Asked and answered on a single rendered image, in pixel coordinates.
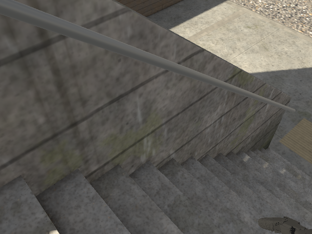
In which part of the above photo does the right robot hand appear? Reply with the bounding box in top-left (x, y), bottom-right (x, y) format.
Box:
top-left (258, 216), bottom-right (312, 234)

